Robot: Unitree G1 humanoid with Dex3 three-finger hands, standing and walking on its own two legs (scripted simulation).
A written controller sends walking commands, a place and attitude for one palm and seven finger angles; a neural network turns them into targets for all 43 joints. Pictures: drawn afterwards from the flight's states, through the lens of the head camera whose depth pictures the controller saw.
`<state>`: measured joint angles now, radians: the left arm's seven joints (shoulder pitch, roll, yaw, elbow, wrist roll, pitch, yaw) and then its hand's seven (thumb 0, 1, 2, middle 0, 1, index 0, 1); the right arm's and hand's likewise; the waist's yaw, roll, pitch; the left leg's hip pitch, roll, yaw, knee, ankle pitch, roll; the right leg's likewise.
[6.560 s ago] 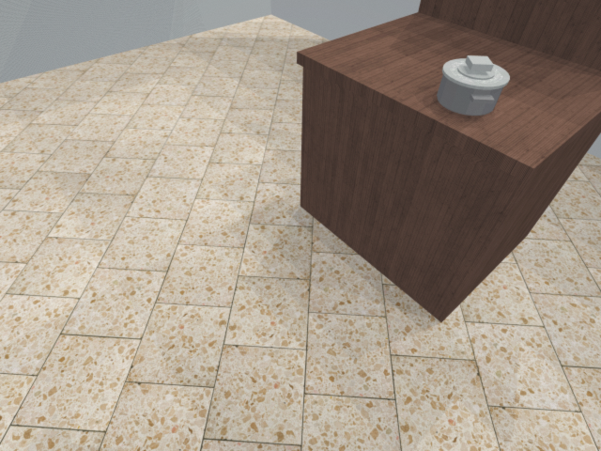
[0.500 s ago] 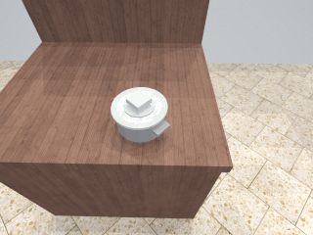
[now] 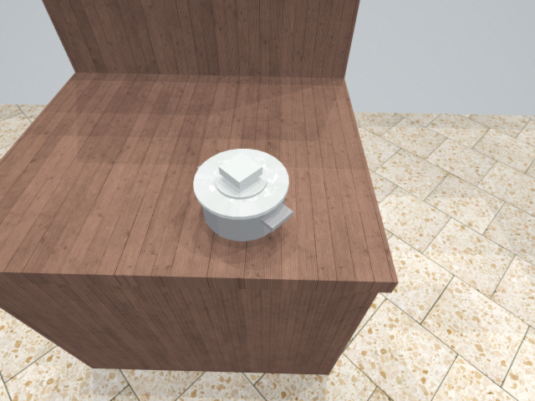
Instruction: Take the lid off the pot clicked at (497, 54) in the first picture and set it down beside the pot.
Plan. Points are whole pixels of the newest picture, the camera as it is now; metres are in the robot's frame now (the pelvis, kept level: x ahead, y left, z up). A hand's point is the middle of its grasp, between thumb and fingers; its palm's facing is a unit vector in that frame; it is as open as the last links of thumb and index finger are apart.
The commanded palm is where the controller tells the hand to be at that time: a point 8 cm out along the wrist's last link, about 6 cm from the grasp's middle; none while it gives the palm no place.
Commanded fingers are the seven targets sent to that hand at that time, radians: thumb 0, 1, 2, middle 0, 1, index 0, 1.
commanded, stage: lift the closed hand beside the body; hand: left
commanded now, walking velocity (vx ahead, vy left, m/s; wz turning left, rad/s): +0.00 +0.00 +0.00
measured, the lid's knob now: (240, 170) +0.46 +0.08 +0.09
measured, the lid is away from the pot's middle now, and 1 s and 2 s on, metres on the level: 0.00 0.00 0.00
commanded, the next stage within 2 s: raise the hand higher, near the body in 0.70 s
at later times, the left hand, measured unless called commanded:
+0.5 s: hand out of the picture +0.10 +0.20 -0.03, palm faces +0.29 -0.92 -0.25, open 4.3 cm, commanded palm +0.06 +0.24 +0.00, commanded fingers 0.00 0.90 0.90 -1.17 -1.36 -1.17 -1.36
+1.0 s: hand out of the picture +0.10 +0.22 +0.04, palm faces +0.33 -0.84 -0.43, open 3.1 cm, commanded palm +0.05 +0.25 +0.07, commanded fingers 0.00 0.90 0.90 -1.30 -1.50 -1.30 -1.50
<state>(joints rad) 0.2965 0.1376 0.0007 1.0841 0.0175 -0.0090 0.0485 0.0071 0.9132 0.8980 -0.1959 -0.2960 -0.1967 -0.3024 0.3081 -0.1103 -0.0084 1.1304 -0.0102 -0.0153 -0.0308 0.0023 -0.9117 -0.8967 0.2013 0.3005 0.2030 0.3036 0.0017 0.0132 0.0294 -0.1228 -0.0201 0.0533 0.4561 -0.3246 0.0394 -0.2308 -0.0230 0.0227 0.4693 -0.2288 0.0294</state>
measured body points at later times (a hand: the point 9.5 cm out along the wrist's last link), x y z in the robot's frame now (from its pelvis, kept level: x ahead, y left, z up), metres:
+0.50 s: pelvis -0.03 -0.02 +0.00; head -0.05 -0.01 +0.44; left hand +0.08 +0.24 -0.01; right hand +0.22 -0.23 -0.02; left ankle -0.05 +0.09 -0.74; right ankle +0.01 -0.14 -0.74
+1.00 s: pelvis -0.02 -0.03 +0.00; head -0.02 -0.05 +0.45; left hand +0.08 +0.26 +0.07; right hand +0.17 -0.23 -0.10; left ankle -0.05 +0.09 -0.74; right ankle +0.01 -0.14 -0.74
